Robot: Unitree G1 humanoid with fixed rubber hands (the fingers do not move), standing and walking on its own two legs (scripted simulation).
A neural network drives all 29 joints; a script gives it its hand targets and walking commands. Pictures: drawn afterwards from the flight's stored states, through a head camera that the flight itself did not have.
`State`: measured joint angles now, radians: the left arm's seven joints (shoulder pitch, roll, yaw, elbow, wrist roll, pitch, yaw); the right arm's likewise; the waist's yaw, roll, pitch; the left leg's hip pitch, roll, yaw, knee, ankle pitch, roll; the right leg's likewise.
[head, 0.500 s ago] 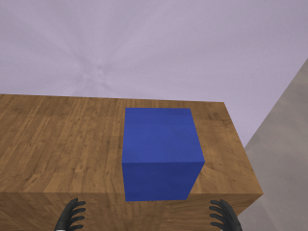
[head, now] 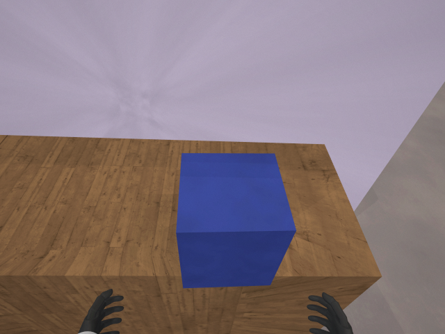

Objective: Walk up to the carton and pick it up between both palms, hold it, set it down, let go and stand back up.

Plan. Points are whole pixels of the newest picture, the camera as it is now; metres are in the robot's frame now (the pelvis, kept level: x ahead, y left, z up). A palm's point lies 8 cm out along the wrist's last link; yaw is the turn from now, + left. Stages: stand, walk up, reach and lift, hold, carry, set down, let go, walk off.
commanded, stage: let go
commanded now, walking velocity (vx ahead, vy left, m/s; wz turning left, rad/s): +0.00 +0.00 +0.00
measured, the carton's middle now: (227, 222) +0.37 -0.01 -0.06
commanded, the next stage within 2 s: stand in 0.20 s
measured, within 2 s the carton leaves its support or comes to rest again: neither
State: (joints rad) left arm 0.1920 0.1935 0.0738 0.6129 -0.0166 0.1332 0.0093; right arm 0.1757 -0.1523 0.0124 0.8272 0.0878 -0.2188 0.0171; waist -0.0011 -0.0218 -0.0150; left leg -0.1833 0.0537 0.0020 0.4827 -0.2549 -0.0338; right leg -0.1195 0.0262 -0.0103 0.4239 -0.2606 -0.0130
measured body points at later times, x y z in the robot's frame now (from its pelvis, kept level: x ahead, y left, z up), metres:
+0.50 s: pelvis +0.01 +0.00 +0.00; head -0.01 +0.02 +0.45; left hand +0.16 +0.29 -0.08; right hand +0.13 -0.29 -0.09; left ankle +0.00 +0.13 -0.74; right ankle -0.02 -0.11 -0.74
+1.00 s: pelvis +0.02 +0.00 +0.00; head +0.02 +0.01 +0.45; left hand +0.17 +0.29 -0.08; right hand +0.14 -0.30 -0.10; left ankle +0.01 +0.13 -0.74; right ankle -0.02 -0.11 -0.74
